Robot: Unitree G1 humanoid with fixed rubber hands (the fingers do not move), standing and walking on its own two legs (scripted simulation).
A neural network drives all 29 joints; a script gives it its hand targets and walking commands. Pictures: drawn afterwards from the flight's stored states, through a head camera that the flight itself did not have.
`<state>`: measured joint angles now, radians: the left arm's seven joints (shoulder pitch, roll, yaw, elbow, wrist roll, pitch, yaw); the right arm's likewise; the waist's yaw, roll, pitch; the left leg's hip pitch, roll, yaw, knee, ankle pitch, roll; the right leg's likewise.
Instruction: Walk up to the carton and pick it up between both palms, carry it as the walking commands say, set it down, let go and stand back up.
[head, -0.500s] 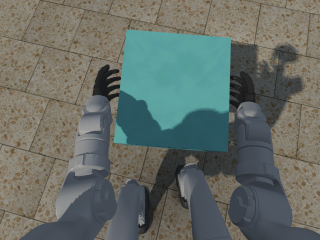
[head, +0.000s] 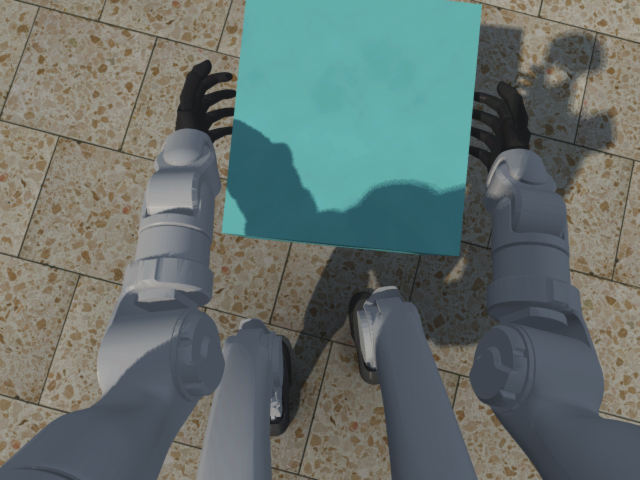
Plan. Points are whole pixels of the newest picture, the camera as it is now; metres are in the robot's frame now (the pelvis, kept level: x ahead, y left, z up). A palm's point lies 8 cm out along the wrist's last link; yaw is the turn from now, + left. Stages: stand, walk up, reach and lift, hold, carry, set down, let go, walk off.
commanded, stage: set down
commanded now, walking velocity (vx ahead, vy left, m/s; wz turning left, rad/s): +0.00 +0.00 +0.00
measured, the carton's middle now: (346, 139) +0.51 -0.10 -0.17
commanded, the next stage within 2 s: none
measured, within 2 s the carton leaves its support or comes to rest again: neither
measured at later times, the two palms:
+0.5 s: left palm (220, 140) +0.53 +0.07 -0.17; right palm (476, 157) +0.45 -0.28 -0.17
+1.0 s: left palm (236, 144) +0.56 +0.06 -0.25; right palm (457, 157) +0.48 -0.29 -0.26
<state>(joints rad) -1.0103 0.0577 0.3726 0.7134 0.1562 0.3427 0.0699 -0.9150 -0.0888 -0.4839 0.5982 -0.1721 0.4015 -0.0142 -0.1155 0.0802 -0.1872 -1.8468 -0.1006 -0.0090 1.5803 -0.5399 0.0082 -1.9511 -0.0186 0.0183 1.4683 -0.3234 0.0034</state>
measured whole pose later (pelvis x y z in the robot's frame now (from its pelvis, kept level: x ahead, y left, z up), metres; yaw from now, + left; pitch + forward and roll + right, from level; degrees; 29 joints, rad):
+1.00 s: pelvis -0.02 -0.01 -0.12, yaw +2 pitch +47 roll +2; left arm -1.39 0.22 0.27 0.85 0.05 0.32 0.12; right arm -1.26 -0.26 -0.44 0.71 -0.07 0.38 -0.03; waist -0.13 0.08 0.12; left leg -2.20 -0.12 0.00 2.00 -0.62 -0.02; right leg -2.32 -0.03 0.01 1.87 -0.37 -0.02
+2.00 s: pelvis -0.02 +0.00 -0.17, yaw +2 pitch +35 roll -1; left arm -1.64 0.33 0.06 1.06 -0.10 0.26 0.13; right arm -1.48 -0.43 -0.33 0.99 0.09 0.25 -0.01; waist -0.15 0.07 0.50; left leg -2.17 -0.16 -0.01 2.23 -0.68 -0.02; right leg -2.27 -0.08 -0.02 2.09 -0.43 -0.02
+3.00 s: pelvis -0.02 +0.00 -0.18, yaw +2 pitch +33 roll -1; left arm -1.63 0.34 0.10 1.11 -0.06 0.22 0.05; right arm -1.49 -0.43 -0.39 1.07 0.04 0.19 0.07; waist -0.15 0.06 0.52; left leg -2.16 -0.16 0.00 2.29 -0.71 -0.01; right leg -2.27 -0.08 -0.01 2.15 -0.46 -0.02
